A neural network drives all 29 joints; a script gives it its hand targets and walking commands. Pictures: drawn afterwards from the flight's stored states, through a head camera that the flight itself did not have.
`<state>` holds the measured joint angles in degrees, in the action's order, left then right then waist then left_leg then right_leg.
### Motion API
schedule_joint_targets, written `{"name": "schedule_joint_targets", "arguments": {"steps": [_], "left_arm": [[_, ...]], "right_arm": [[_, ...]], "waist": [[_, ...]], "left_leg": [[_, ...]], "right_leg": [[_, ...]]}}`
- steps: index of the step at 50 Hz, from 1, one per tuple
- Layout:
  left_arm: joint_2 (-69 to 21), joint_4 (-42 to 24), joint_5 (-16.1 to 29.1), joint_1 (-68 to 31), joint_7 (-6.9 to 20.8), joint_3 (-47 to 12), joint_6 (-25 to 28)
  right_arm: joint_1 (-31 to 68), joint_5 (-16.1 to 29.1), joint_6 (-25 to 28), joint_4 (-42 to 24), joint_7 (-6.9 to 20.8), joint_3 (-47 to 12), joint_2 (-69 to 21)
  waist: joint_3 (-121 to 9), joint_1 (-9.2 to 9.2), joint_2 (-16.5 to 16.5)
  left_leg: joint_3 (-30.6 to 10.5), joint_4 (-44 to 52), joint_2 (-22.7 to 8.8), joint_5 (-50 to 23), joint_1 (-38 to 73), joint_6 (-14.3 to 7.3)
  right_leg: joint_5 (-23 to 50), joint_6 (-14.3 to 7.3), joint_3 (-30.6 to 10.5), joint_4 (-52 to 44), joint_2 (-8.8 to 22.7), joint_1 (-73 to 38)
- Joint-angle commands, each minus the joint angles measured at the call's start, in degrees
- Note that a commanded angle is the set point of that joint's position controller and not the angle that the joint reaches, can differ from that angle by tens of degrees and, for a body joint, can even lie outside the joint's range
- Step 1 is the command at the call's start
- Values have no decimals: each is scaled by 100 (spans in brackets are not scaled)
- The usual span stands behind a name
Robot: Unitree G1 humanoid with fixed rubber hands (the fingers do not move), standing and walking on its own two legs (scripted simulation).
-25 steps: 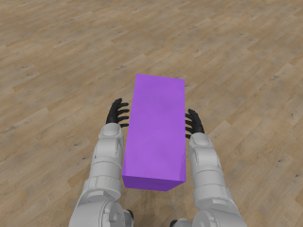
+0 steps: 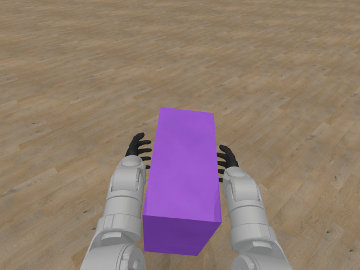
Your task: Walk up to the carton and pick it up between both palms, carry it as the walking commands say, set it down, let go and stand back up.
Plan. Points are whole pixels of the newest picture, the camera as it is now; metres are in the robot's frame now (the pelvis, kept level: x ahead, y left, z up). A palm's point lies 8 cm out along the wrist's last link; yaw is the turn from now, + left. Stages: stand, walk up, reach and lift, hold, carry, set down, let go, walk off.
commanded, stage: reach and lift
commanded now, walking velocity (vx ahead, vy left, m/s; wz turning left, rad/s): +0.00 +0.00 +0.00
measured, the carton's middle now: (179, 182) +0.34 +0.04 -0.03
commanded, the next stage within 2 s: hold in 1.52 s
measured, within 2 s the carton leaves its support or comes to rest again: neither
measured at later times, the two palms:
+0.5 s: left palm (141, 160) +0.32 +0.13 +0.07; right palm (240, 176) +0.32 -0.10 +0.06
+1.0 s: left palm (143, 159) +0.33 +0.12 +0.07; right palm (242, 177) +0.32 -0.11 +0.05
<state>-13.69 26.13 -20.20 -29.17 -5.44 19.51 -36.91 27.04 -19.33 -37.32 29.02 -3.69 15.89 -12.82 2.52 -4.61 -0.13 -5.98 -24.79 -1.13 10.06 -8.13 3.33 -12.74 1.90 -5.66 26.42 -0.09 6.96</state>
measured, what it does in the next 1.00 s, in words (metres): stands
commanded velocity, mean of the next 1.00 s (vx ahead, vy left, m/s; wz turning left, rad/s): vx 0.00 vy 0.00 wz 0.00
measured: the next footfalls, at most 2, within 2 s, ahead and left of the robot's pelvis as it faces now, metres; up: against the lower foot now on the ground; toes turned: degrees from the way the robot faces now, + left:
none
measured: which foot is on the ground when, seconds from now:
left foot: down 0.00-1.00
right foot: down 0.00-1.00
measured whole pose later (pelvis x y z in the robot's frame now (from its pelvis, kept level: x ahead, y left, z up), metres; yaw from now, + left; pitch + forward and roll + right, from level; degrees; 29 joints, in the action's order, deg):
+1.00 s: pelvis +0.00 +0.01 +0.00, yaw +0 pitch -8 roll +0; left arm -13.5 25.8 -19.1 -28.6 -5.7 16.9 -39.8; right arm 26.1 -19.5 -42.9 24.5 -3.3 15.2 -12.4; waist 2.7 0.4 0.3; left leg -5.7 -25.6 0.0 10.7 -7.3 2.3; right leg -13.0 2.9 -6.0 26.0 1.0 5.6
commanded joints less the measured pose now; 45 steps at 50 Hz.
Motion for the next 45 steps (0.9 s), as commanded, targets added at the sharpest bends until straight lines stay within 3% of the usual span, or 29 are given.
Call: {"name": "schedule_joint_targets", "arguments": {"steps": [1, 7, 17, 27, 45], "left_arm": [[-6547, 784, 1262, -2233, 1331, -2603, -272], [-6466, 903, 1231, -2538, 1320, -2409, -417], [-6468, 932, 1282, -2671, 1276, -2483, -400], [-6508, 1025, 1319, -2849, 1263, -2499, -344], [-6621, 635, 1458, -2186, 1260, -2852, -318]], "right_arm": [[3845, 1217, 317, -314, 1310, -2567, -5720], [4092, 1126, 141, -171, 1271, -2271, -5592], [4271, 1274, 15, -293, 1246, -2397, -5627], [4359, 1310, -31, -248, 1267, -2359, -5506], [3759, 1473, -67, -795, 1305, -2798, -5509]], "waist": [[-1385, 54, 104], [-1253, 202, 69], [-1521, 290, 8], [-1563, 492, 30], [-1785, 499, 28]], "left_leg": [[379, 331, 746, -208, 788, -165], [419, 303, 748, -45, 710, -188], [414, 242, 733, -206, 694, -210], [362, 212, 695, -71, 675, -202], [292, 175, 666, -918, 879, -171]], "right_leg": [[-125, -120, 337, -596, -659, 81], [-177, -141, 318, -612, -595, 70], [47, -90, 313, -570, -575, -14], [21, -98, 311, -506, -532, 87], [695, -67, 306, -448, -544, -124]]}}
